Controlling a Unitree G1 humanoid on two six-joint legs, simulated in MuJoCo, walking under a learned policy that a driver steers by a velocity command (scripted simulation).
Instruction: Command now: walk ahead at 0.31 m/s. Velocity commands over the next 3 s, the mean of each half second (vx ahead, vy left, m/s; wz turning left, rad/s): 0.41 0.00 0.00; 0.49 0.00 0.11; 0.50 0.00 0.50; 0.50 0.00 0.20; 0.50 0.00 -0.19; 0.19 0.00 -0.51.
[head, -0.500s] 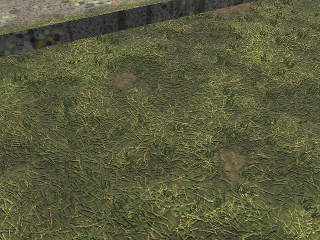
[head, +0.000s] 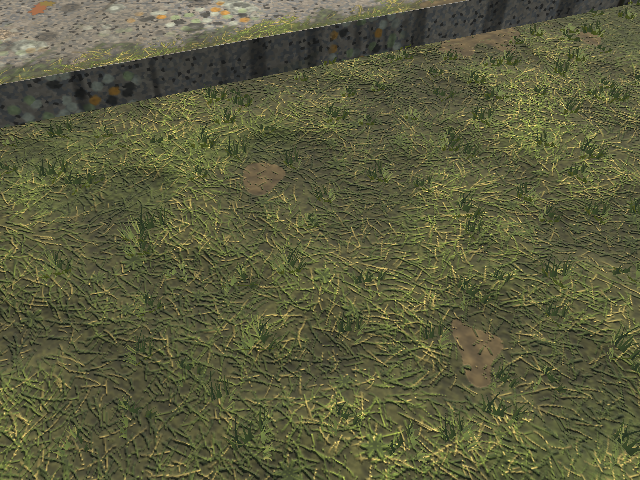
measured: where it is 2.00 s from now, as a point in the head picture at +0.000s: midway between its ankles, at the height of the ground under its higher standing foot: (272, 287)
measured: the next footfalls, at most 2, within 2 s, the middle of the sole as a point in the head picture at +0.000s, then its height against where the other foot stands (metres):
right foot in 0.50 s outside the picture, level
left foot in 1.06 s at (291, 417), level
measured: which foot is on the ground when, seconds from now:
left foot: down 0.00-0.52, up 0.54-1.00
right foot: down 0.00-0.08, up 0.10-0.48, down 0.50-1.00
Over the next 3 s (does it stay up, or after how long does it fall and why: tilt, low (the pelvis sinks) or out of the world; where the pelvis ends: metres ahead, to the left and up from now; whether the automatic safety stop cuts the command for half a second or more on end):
stays up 1.43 0.31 0.00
